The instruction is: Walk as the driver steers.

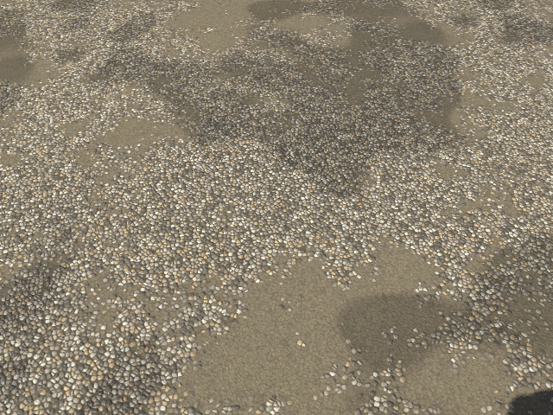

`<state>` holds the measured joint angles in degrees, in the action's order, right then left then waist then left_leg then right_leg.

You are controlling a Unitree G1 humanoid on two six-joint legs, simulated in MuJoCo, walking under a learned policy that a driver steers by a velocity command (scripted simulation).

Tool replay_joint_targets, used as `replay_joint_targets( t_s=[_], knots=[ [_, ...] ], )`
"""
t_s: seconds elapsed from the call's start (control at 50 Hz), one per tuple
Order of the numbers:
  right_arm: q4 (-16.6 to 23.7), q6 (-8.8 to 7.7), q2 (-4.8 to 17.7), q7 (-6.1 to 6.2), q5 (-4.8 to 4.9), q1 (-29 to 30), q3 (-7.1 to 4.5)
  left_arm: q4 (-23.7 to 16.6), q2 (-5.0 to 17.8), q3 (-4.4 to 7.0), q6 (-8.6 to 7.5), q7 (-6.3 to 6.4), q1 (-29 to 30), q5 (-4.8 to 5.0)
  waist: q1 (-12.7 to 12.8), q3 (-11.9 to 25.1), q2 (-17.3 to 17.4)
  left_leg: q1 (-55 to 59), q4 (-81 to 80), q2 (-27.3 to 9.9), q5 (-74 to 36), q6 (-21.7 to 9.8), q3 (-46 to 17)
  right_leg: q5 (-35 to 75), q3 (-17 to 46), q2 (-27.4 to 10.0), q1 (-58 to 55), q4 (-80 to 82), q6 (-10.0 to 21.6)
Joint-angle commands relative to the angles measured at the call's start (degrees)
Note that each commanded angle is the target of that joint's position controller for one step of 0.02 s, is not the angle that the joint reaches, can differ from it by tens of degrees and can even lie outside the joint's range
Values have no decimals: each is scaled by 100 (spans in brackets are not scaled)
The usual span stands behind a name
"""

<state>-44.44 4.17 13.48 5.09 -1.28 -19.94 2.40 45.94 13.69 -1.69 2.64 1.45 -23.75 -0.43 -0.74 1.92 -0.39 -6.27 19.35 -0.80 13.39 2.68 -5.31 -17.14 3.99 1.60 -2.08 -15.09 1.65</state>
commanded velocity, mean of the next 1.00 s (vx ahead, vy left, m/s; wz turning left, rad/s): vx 0.44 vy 0.00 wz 0.00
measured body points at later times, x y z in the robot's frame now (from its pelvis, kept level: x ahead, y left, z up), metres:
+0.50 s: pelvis -0.01 +0.00 +0.00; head -0.01 +0.00 +0.45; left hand +0.07 +0.24 -0.13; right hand +0.11 -0.23 -0.12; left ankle -0.03 +0.16 -0.74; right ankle -0.10 -0.11 -0.74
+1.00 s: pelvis -0.03 +0.01 +0.00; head -0.04 +0.00 +0.45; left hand +0.11 +0.24 -0.10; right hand +0.12 -0.23 -0.10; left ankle -0.03 +0.16 -0.74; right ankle -0.10 -0.11 -0.74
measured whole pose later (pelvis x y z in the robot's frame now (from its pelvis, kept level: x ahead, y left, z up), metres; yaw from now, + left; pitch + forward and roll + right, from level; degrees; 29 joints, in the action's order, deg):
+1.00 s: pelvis -0.03 +0.01 +0.00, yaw +1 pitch -2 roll +0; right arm -37.4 3.4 14.3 3.8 -2.5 -10.9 5.3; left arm 36.8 14.1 -4.7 0.1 -0.2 -13.2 -1.6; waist -0.6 -1.1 0.2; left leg -8.3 23.8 -0.2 13.3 2.5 -6.7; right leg -17.9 3.3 1.7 -0.1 -20.4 0.9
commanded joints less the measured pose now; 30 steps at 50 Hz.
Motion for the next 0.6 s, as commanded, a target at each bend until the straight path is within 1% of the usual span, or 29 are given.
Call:
replay_joint_targets(
  t_s=[0.02,0.14,0.28,0.42,0.44,0.46,0.5,0.52,0.6],
  knots=[
    [249,-84,516,64,-26,-20,-104,-266,527,105,-100,43,-199,-38,-5,-553,-15,216,-82,-97,-1359,-312,-205,1876,279,-300,788,217,-68],
    [261,-113,430,100,-79,7,-30,-323,464,49,-121,72,-219,-71,8,-390,-6,316,130,-22,-1967,-291,-132,2553,214,-253,626,10,-106],
    [451,-110,375,101,-126,191,38,-485,416,-7,-119,53,-61,-108,6,-318,-11,372,280,26,-2176,-285,-99,2745,191,-224,592,-134,-110],
    [699,-113,376,72,-162,480,84,-702,425,-51,-139,13,204,-135,7,-302,0,392,306,19,-2193,-268,-144,2641,223,-237,618,-171,-124],
    [641,-136,456,58,-118,495,58,-693,549,-17,-182,24,300,-76,-9,-387,7,407,342,25,-2101,-260,-170,2425,195,-205,739,-186,-172],
    [670,-143,476,52,-115,515,61,-736,546,-25,-208,20,331,-81,-4,-351,25,450,369,18,-2078,-266,-178,2331,200,-202,783,-190,-180],
    [704,-138,449,43,-132,581,81,-772,512,-47,-227,1,408,-95,-11,-333,29,451,378,11,-2017,-272,-195,2212,205,-201,815,-192,-178],
    [704,-139,483,34,-117,583,65,-774,488,-50,-225,0,445,-86,11,-312,21,439,366,-5,-1973,-289,-215,2110,212,-192,794,-193,-164],
    [815,-158,496,-13,-132,775,79,-872,525,-67,-224,-20,626,-107,31,-296,44,377,366,-14,-1947,-293,-250,2021,237,-215,781,-222,-157]
  ],
)
Keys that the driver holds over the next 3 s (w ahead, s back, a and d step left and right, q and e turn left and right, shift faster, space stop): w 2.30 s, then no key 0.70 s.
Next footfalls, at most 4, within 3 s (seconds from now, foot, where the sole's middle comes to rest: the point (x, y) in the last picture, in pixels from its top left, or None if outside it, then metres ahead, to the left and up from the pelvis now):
none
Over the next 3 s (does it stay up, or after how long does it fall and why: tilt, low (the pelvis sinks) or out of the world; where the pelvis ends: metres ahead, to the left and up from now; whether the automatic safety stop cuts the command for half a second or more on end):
stays up -0.01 0.00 0.00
